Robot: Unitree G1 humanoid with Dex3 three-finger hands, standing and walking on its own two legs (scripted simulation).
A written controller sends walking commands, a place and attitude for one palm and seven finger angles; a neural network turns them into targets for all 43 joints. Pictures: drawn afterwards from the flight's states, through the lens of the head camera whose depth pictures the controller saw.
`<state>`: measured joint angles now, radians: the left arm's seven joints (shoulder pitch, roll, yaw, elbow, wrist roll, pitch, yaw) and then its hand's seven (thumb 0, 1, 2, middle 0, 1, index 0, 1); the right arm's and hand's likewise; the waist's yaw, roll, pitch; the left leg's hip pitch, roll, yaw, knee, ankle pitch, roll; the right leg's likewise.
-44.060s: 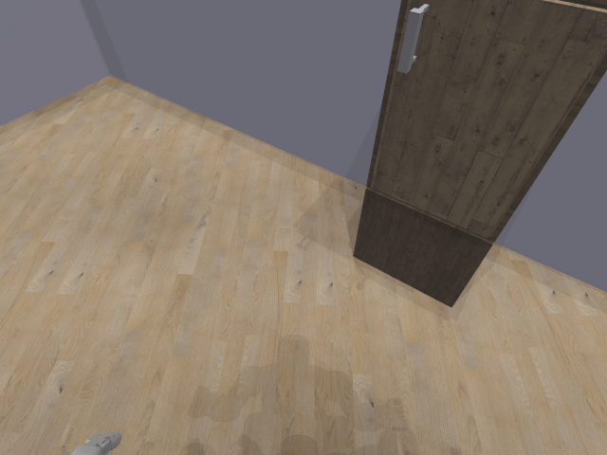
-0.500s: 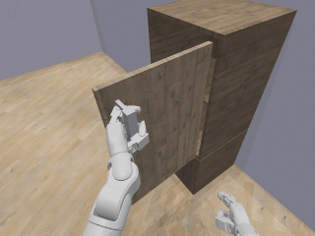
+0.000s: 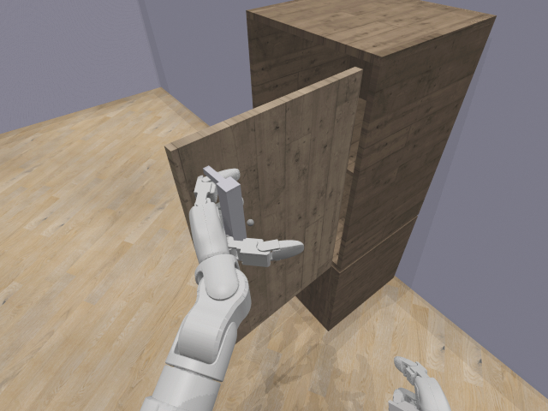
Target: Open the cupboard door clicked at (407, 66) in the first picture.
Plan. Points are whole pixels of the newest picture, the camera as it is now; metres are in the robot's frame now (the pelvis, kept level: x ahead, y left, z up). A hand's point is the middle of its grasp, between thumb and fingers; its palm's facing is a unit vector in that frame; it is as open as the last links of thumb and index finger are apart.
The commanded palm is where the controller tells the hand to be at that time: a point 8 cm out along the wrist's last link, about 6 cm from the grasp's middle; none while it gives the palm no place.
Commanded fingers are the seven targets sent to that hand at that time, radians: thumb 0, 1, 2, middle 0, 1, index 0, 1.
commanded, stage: open thumb and fingers to let go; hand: left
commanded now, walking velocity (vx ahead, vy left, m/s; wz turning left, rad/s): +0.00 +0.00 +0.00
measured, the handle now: (224, 208) +0.36 +0.11 +0.14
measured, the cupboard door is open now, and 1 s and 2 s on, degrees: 93 95 94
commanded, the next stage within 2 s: slide the hand sideways off the handle in 0.18 s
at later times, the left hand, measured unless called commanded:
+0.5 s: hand (241, 239) +0.30 +0.07 +0.14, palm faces -0.10 -0.99 -0.07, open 16.2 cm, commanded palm +0.28 +0.10 +0.14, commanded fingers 0.00 -0.50 0.30 -0.15 -0.30 -0.15 -0.30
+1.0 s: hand (229, 257) +0.27 +0.08 +0.14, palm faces -0.06 -1.00 -0.02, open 16.2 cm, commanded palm +0.24 +0.15 +0.14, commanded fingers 0.00 -0.50 0.30 -0.15 -0.30 -0.15 -0.30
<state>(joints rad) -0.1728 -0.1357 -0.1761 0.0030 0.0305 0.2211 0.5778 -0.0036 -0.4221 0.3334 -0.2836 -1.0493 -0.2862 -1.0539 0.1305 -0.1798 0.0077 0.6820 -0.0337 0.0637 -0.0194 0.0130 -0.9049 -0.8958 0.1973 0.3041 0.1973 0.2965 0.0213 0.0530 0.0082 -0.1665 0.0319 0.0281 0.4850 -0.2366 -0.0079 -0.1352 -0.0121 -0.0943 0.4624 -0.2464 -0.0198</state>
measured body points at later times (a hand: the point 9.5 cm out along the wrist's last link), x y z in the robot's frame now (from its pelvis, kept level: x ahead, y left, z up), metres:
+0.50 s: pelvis -0.02 +0.02 +0.00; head -0.04 +0.00 +0.44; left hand +0.30 +0.13 +0.14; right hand +0.17 -0.17 -0.10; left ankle +0.02 +0.12 -0.74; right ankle +0.01 -0.11 -0.74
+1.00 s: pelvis +0.00 +0.00 +0.00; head -0.03 -0.02 +0.45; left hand +0.27 +0.14 +0.14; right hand +0.20 -0.21 -0.08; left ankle +0.02 +0.12 -0.74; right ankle +0.01 -0.11 -0.74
